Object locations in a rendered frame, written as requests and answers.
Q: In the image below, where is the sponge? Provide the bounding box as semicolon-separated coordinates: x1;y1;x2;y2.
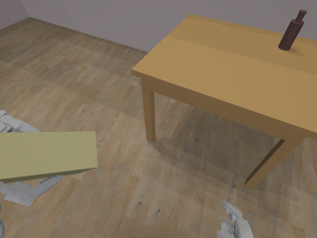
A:
0;131;98;183

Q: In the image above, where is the right robot hand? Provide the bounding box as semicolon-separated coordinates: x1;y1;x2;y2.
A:
217;201;255;238

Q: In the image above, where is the table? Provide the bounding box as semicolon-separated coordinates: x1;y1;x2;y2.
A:
131;14;317;189

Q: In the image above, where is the left robot hand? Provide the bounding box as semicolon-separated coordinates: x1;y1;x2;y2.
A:
0;110;62;206

